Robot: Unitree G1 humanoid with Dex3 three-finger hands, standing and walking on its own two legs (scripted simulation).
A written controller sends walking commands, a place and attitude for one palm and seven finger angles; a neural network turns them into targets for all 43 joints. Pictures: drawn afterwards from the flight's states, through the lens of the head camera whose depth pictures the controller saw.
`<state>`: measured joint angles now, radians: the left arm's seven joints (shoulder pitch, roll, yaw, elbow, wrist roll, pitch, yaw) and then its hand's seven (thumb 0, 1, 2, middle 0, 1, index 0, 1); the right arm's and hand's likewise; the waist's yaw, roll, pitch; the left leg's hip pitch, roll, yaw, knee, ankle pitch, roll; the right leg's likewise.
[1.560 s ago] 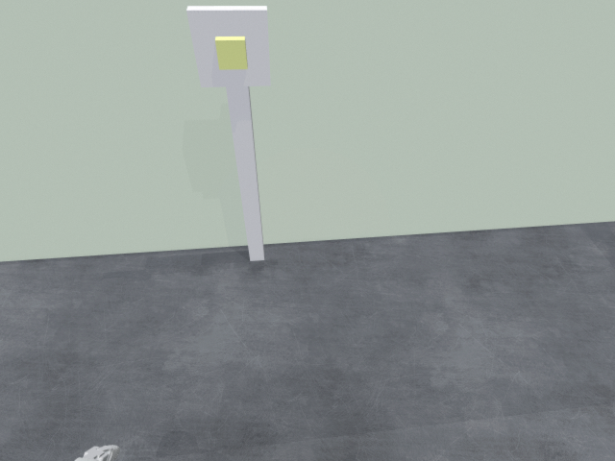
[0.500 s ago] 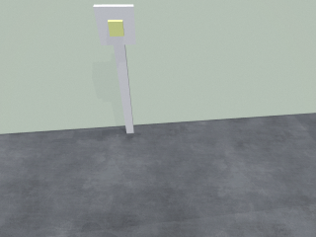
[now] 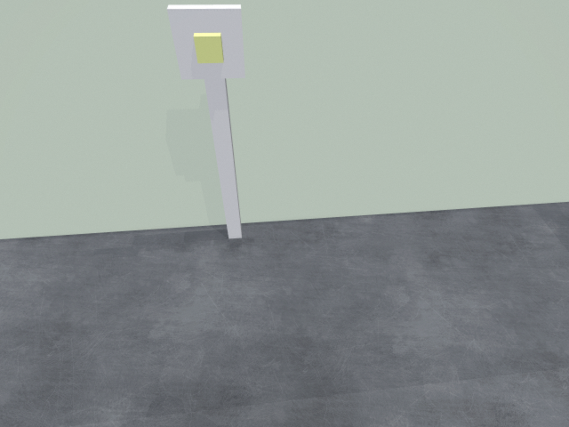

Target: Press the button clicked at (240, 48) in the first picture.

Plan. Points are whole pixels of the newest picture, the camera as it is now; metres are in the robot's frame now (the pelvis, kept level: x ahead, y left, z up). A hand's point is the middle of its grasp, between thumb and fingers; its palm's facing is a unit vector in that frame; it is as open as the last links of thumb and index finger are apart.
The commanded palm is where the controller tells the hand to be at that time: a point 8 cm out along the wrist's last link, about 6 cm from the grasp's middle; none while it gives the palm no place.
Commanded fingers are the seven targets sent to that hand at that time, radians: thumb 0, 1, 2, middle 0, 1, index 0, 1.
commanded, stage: walk to a spot facing it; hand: left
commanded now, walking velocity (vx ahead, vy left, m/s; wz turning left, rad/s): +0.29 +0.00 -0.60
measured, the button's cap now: (209, 47) +0.97 +0.26 +0.09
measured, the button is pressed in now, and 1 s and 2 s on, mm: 0 0 0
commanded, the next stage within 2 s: turn to face it in 0.42 s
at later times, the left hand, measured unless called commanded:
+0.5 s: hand out of the picture +0.07 +0.13 -0.17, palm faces -0.13 -0.97 -0.18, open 7.4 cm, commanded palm none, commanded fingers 0.00 0.90 0.90 -0.20 -0.30 -0.20 -0.30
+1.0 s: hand (208, 324) +0.33 +0.17 -0.18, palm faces -0.06 -0.98 -0.19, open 7.4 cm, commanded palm none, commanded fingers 0.00 0.90 0.90 -0.20 -0.30 -0.20 -0.30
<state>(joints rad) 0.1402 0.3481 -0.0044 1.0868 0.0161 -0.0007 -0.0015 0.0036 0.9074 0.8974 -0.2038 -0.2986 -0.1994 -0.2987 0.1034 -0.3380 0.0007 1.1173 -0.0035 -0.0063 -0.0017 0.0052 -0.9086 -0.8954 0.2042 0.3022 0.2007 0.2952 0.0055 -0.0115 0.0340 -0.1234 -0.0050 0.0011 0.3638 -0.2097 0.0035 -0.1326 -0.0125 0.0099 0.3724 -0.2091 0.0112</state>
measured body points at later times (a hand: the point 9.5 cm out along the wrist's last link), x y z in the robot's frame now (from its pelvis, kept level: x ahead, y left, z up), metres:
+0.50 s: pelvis +0.09 -0.04 +0.00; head +0.11 -0.05 +0.45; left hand +0.08 +0.18 -0.15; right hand +0.09 -0.29 -0.16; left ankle +0.14 +0.09 -0.67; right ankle +0.03 -0.12 -0.75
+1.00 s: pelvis +0.22 +0.00 -0.01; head +0.25 +0.01 +0.44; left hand +0.34 +0.22 -0.16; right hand +0.24 -0.25 -0.15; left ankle +0.30 +0.05 -0.75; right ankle +0.20 -0.15 -0.69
